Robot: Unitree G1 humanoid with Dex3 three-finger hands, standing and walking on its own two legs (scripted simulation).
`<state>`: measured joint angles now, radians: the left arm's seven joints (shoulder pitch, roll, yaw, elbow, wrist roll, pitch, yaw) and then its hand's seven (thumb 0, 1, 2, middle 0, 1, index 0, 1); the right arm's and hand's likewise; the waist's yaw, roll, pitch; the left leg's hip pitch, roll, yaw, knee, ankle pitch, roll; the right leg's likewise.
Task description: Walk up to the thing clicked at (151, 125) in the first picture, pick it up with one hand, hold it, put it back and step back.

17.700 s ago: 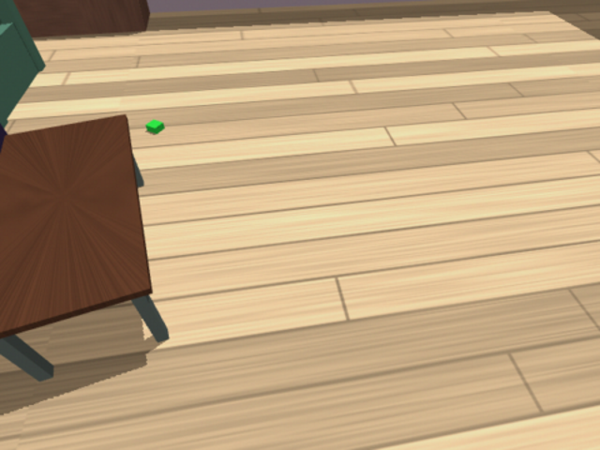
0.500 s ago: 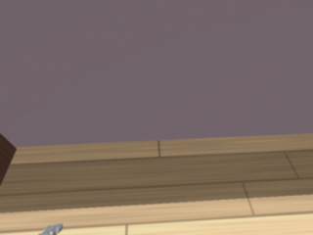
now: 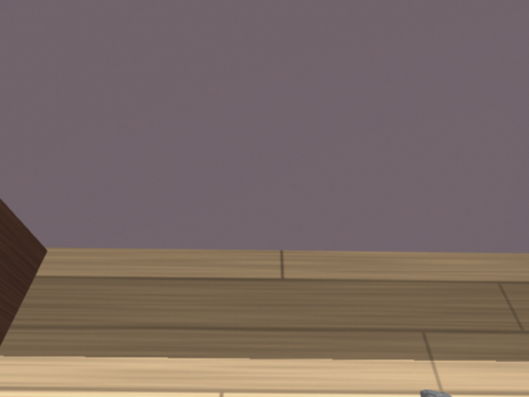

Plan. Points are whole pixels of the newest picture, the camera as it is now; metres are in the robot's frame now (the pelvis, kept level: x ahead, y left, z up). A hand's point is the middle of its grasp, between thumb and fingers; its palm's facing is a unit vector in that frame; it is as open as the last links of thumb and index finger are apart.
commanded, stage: walk up
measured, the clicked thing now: out of the picture -1.20 +0.71 -0.76
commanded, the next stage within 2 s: stand in 0.40 s
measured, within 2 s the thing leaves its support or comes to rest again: neither
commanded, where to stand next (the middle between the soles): +0.05 -0.01 m, yaw -2 degrees
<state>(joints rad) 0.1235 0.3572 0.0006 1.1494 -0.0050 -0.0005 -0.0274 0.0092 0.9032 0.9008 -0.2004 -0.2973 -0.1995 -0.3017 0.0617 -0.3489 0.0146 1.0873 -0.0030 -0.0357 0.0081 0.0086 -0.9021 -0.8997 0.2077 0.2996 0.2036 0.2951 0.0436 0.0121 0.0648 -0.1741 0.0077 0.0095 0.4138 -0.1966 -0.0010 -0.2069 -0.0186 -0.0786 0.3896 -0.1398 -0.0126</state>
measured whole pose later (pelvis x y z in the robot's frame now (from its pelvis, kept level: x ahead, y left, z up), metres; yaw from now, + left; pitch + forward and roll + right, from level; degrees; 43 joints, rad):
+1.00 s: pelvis +0.03 -0.01 +0.01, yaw +0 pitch -2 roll +0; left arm 0.09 0.34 0.00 1.17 0.01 -0.01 -0.01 0.01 0.90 0.90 -0.20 -0.30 -0.20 -0.30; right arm 0.11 -0.35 0.01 1.16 -0.02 -0.01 0.01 0.01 -0.90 -0.90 0.21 0.30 0.20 0.29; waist 0.01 0.01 0.04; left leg -0.10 0.01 0.00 0.31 -0.18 -0.02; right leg -0.14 -0.01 -0.08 0.32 -0.14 -0.02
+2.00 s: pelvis +0.00 -0.05 -0.02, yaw +23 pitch +0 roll +0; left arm 0.06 0.40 0.07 0.80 0.03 0.09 -0.06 0.01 0.90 0.90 -0.20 -0.30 -0.20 -0.30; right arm 0.26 -0.38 -0.06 0.82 -0.04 0.03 -0.01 0.01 -0.90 -0.90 0.21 0.30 0.21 0.30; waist -0.02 -0.03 0.14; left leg -0.37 -0.05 -0.23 0.54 -0.17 -0.05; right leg -0.31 0.04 0.08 0.74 -0.49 0.00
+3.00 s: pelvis +0.10 -0.11 -0.01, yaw +78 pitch -2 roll +2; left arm 0.20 0.40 0.06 0.75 0.03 -0.01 0.01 0.01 0.90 0.90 -0.20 -0.30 -0.20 -0.30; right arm 0.26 -0.42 -0.08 0.68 -0.05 0.07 0.08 0.01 -0.90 -0.90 0.21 0.30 0.20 0.29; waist 0.03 0.04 0.11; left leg -0.51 -0.05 -0.09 1.05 -0.33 -0.01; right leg -0.23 -0.06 -0.14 0.55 -0.28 -0.04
